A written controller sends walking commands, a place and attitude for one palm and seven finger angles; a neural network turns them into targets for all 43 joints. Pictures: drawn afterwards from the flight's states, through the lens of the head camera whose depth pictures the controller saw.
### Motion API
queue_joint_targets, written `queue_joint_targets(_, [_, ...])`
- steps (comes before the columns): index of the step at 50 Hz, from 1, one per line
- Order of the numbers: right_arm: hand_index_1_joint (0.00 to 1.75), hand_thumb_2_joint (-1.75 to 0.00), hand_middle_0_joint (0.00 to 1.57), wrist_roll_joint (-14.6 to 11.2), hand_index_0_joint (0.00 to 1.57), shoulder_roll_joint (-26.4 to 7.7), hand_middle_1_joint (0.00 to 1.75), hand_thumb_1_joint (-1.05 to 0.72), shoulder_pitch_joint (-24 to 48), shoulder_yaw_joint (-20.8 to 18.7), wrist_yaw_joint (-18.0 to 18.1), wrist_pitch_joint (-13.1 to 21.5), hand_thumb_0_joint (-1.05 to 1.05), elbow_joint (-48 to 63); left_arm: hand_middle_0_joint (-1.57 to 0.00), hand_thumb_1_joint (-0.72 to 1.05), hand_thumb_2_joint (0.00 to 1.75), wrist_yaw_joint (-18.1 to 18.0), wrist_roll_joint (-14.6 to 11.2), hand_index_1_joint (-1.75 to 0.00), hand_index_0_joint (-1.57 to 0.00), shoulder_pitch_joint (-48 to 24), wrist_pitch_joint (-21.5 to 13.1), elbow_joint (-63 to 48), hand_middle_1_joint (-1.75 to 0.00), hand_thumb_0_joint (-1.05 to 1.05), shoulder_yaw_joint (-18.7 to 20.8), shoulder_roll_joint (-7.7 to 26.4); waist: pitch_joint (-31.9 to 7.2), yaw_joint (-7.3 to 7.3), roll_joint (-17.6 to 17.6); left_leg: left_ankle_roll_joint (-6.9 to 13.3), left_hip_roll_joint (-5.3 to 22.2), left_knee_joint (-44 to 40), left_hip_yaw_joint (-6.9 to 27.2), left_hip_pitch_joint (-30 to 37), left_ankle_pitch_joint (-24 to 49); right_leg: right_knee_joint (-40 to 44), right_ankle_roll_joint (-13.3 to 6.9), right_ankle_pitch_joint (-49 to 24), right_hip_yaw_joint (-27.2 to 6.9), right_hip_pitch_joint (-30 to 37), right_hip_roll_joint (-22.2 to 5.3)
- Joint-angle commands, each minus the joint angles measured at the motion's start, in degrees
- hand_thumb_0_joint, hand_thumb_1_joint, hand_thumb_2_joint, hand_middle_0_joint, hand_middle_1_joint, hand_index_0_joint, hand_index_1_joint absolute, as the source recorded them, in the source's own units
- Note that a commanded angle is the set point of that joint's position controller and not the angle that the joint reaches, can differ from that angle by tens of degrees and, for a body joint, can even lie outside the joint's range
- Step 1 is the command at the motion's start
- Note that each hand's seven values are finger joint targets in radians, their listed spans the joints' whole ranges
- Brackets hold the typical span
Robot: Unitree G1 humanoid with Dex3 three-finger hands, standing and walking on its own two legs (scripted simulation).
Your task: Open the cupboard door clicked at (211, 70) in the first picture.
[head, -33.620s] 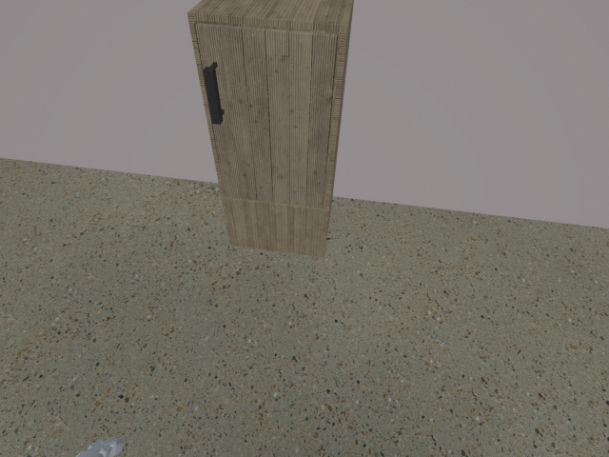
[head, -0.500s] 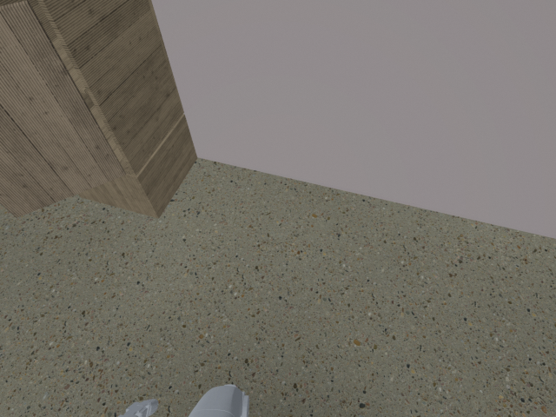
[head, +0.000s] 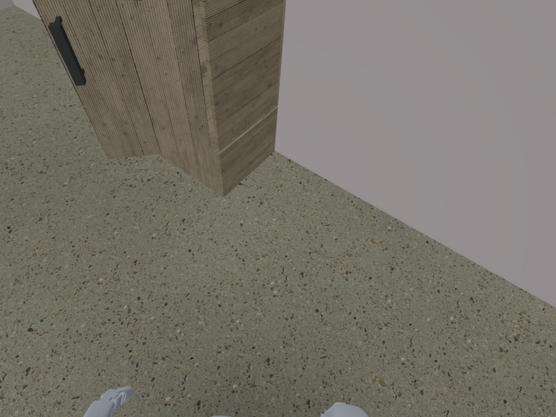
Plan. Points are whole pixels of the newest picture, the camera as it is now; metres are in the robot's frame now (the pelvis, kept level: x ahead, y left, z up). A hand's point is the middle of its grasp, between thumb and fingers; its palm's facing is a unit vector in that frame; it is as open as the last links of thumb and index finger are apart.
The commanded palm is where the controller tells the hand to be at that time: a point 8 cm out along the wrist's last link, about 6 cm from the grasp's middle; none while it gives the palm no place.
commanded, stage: turn to face it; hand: left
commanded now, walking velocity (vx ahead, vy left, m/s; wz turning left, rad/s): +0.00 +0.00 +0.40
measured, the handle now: (70, 51) +0.93 +0.61 -0.04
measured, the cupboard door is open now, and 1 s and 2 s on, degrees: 49 49 49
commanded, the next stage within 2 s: take the last steps up to it in 0.28 s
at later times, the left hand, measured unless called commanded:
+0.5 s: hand out of the picture -0.01 +0.16 -0.18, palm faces +0.27 -0.94 -0.21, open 7.3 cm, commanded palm none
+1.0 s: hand (140, 395) +0.16 +0.23 -0.16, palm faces +0.25 -0.95 -0.18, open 7.4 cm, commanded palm none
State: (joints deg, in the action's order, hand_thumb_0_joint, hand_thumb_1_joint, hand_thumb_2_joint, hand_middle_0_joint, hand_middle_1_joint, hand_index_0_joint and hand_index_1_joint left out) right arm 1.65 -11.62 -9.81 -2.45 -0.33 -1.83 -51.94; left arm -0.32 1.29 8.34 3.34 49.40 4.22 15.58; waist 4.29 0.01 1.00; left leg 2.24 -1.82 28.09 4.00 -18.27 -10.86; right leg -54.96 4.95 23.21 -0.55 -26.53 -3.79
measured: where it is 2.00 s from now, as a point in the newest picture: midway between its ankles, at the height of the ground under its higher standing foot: (219, 341)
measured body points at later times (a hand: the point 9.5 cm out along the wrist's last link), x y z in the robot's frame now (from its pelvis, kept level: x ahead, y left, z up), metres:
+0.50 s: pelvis +0.01 -0.03 +0.00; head +0.04 -0.01 +0.44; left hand -0.03 +0.21 -0.16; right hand +0.15 -0.27 -0.14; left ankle -0.02 +0.08 -0.72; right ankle -0.01 -0.16 -0.74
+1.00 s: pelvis +0.10 +0.02 +0.00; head +0.13 +0.03 +0.45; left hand +0.15 +0.28 -0.14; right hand +0.09 -0.21 -0.15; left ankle -0.01 +0.07 -0.74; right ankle +0.22 -0.07 -0.71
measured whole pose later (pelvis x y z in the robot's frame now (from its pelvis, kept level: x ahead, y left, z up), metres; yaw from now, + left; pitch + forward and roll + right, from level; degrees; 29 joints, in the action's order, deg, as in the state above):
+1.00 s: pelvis +0.10 +0.02 +0.00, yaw +16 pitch +0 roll +1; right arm 1.6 -7.8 -25.6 -0.7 1.1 2.9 -63.3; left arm 1.3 1.5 6.8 0.8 55.1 2.2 11.0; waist 2.7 -2.1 1.4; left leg 4.2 -4.6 16.3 -1.7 1.7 -17.6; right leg -44.6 1.1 14.4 4.0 -28.8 -5.1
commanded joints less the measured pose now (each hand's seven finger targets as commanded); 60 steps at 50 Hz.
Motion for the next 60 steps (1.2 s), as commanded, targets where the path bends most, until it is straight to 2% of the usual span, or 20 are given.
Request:
queue_joint_targets(1, [0.30,-0.90,0.20,0.1,0.20,-12.6,0.30,-0.90,-1.8,-3.8,0.9,0.7,0.00,3.3,-0.20,0.90,0.90,-0.4,-0.4,-0.30,-0.20,-0.1,-1.6,-4.8,-0.30,0.00,0.2,2.6,-7.2,-1.56,-9.8,7.3,13.1,-9.0,16.8,6.0,7.1,8.1,-0.8,1.5,1.2,2.6,2.1])
queue_joint_targets(5, [0.30,-0.90,0.20,-0.4,0.20,-11.5,0.30,-0.90,0.0,-3.8,0.9,0.4,0.00,3.5,-0.20,0.90,0.90,-0.8,-0.8,-0.30,-0.20,5.7,-2.5,-3.1,-0.30,0.00,0.5,3.1,-9.3,1.24,-9.5,4.8,10.1,-3.7,16.5,0.0,10.6,25.8,-1.9,-7.1,1.8,17.5,3.8])
queue_joint_targets(6, [0.30,-0.90,0.20,-0.9,0.20,-9.8,0.30,-0.90,0.6,-3.7,0.7,0.4,0.00,3.8,-0.20,0.90,0.90,-1.1,-0.7,-0.30,-0.20,8.1,-3.1,-2.5,-0.30,0.00,1.0,4.9,-10.0,2.52,-5.4,2.3,7.2,0.6,14.2,-5.1,5.8,33.4,-2.8,-10.5,-1.6,24.8,0.3])
queue_joint_targets(7, [0.30,-0.90,0.20,-1.4,0.20,-6.3,0.30,-0.90,0.3,-3.2,0.4,0.6,0.00,4.6,-0.20,0.90,0.90,-1.6,0.2,-0.30,-0.20,9.4,-3.7,-2.1,-0.30,0.00,1.9,9.4,-9.9,3.03,9.6,-2.1,-0.1,11.4,5.2,-15.0,-8.4,38.9,-7.0,-10.4,-15.3,30.4,-12.7])
queue_joint_targets(8, [0.30,-0.90,0.20,-1.1,0.20,-6.6,0.30,-0.90,1.5,-3.3,0.3,0.5,0.00,5.6,-0.20,0.90,0.90,-1.6,0.5,-0.30,-0.20,8.4,-3.6,-2.9,-0.30,0.00,2.0,11.7,-7.1,3.19,15.6,-3.9,-3.0,25.6,-0.6,-16.5,-23.4,40.7,-13.4,-17.2,-23.4,23.2,-23.8])
queue_joint_targets(9, [0.30,-0.90,0.20,-0.7,0.20,-7.9,0.30,-0.90,0.9,-3.6,0.1,0.1,0.00,5.0,-0.20,0.90,0.90,-1.7,0.2,-0.30,-0.20,6.2,-3.5,-3.5,-0.30,0.00,1.4,10.1,-5.8,1.97,9.4,-3.5,-0.5,33.1,1.1,-14.6,-22.2,39.5,-15.5,-19.7,-18.3,18.3,-23.2])
queue_joint_targets(13, [0.30,-0.90,0.20,-0.7,0.20,-6.3,0.30,-0.90,-0.1,-3.1,-0.3,-1.0,0.00,1.3,-0.20,0.90,0.90,-1.5,-0.4,-0.30,-0.20,3.4,-4.3,-2.6,-0.30,0.00,-0.1,4.4,-3.5,-0.54,12.4,-5.4,1.7,39.1,-1.6,-15.7,-12.9,34.7,-12.2,-38.9,-3.4,21.3,-12.4])
queue_joint_targets(21, [0.30,-0.90,0.20,-1.1,0.20,-2.9,0.30,-0.90,5.6,-1.3,-0.4,0.1,0.00,0.7,-0.20,0.90,0.90,-1.4,0.5,-0.30,-0.20,11.7,-4.5,2.3,-0.30,0.00,1.1,6.6,-3.8,3.50,10.2,-4.9,0.8,15.5,-7.3,-7.1,-15.4,33.3,-12.7,-38.8,-3.3,25.4,-14.8])
queue_joint_targets(24, [0.30,-0.90,0.20,-0.9,0.20,-3.8,0.30,-0.90,3.6,-1.1,-0.6,1.1,0.00,0.1,-0.20,0.90,0.90,-0.7,0.4,-0.30,-0.20,11.6,-4.7,3.5,-0.30,0.00,1.5,7.4,-4.3,2.39,10.1,-3.9,0.7,6.5,-8.8,-0.8,-12.2,32.4,-11.7,-26.4,-3.6,22.9,-15.6])
queue_joint_targets(26, [0.30,-0.90,0.20,-0.6,0.20,-5.5,0.30,-0.90,-2.1,-1.3,-0.4,2.1,0.00,-1.8,-0.20,0.90,0.90,-0.2,-0.2,-0.30,-0.20,8.4,-4.5,3.2,-0.30,0.00,1.7,7.0,-4.9,-1.15,6.2,-2.3,0.5,-4.6,-8.5,12.1,-6.2,26.5,-8.5,-16.0,0.6,13.4,-12.8])
queue_joint_targets(28, [0.30,-0.90,0.20,0.3,0.20,-15.1,0.30,-0.90,-13.2,-3.6,0.5,2.5,0.00,-3.9,-0.20,0.90,0.90,0.7,-0.5,-0.30,-0.20,4.4,-4.2,-0.5,-0.30,0.00,0.2,0.7,-6.9,-5.98,-20.2,9.6,22.2,-12.9,21.8,26.3,-2.0,-1.5,-2.6,13.1,10.3,-10.6,0.3])
queue_joint_targets(30, [0.30,-0.90,0.20,0.0,0.20,-11.4,0.30,-0.90,-12.5,-2.1,1.3,2.4,0.00,-4.2,-0.20,0.90,0.90,0.3,0.4,-0.30,-0.20,-1.2,-3.9,-0.6,-0.30,0.00,0.1,2.3,-2.8,-5.29,-13.0,11.7,21.0,-14.6,18.7,18.6,-3.2,-10.8,-4.2,9.0,1.9,-13.7,-2.8])
queue_joint_targets(34, [0.30,-0.90,0.20,-0.5,0.20,-7.8,0.30,-0.90,-7.6,-0.7,1.8,4.5,0.00,-2.5,-0.20,0.90,0.90,1.6,0.4,-0.30,-0.20,4.0,-3.9,3.2,-0.30,0.00,-0.1,1.2,-1.0,-0.37,-5.5,9.1,15.2,-16.8,9.7,14.1,2.6,-12.1,-3.8,-3.7,2.0,-10.4,-3.2])
queue_joint_targets(48, [0.30,-0.90,0.20,-0.2,0.20,-4.4,0.30,-0.90,-20.0,0.2,2.0,5.7,0.00,-10.1,-0.20,0.90,0.90,1.5,-0.1,-0.30,-0.20,-8.4,-4.7,-0.6,-0.30,0.00,-1.6,-1.8,2.8,-2.85,-5.5,10.0,14.7,-15.6,5.1,16.6,18.8,11.7,-4.4,-8.5,4.9,-5.3,-1.1])
queue_joint_targets(52, [0.30,-0.90,0.20,-0.4,0.20,-4.9,0.30,-0.90,-19.1,0.2,2.2,5.6,0.00,-11.5,-0.20,0.90,0.90,1.5,0.0,-0.30,-0.20,0.5,-5.5,1.6,-0.30,0.00,-0.7,-0.7,-0.8,1.80,-2.6,6.7,11.2,-4.4,1.3,12.0,24.7,23.4,-6.3,-11.7,7.1,13.7,2.5])
queue_joint_targets(53, [0.30,-0.90,0.20,-1.0,0.20,-4.8,0.30,-0.90,-18.2,0.0,2.0,5.9,0.00,-11.3,-0.20,0.90,0.90,1.2,0.0,-0.30,-0.20,8.9,-6.1,4.2,-0.30,0.00,0.2,1.5,-5.1,5.36,-0.3,4.6,8.6,5.2,-0.4,5.5,22.2,25.8,-7.5,-14.1,3.4,27.8,0.4])
queue_joint_targets(54, [0.30,-0.90,0.20,-1.7,0.20,-3.6,0.30,-0.90,-18.2,-0.1,1.6,6.2,0.00,-9.9,-0.20,0.90,0.90,0.4,0.4,-0.30,-0.20,18.4,-6.7,7.0,-0.30,0.00,1.6,7.0,-11.7,8.47,9.4,1.5,2.6,20.3,-5.0,-7.8,6.6,29.4,-12.7,-14.4,-13.8,43.3,-13.4])
queue_joint_targets(55, [0.30,-0.90,0.20,-1.6,0.20,-3.3,0.30,-0.90,-18.5,-0.3,1.6,6.0,0.00,-8.5,-0.20,0.90,0.90,0.1,-0.3,-0.30,-0.20,21.7,-6.4,8.3,-0.30,0.00,2.2,10.1,-13.4,7.46,13.4,-0.3,-1.6,36.8,-5.7,-14.9,-22.7,37.7,-18.5,-16.6,-30.0,43.5,-26.3])
queue_joint_targets(56, [0.30,-0.90,0.20,-1.1,0.20,-4.5,0.30,-0.90,-15.3,-0.8,1.4,5.5,0.00,-8.1,-0.20,0.90,0.90,-0.3,-0.8,-0.30,-0.20,18.0,-6.2,6.9,-0.30,0.00,2.0,8.3,-7.0,6.75,5.6,-0.3,2.7,42.2,-1.7,-18.2,-20.3,40.5,-19.6,-10.5,-28.0,36.2,-25.6])
queue_joint_targets(60, [0.30,-0.90,0.20,-0.3,0.20,1.2,0.30,-0.90,-13.4,-0.4,0.3,3.3,0.00,-9.7,-0.20,0.90,0.90,-0.4,-0.7,-0.30,-0.20,8.3,-7.4,5.8,-0.30,0.00,-0.8,-1.9,1.2,0.33,5.9,-2.3,7.6,38.2,-2.4,-13.2,-4.6,44.6,-12.4,-16.2,-6.2,15.2,-15.1])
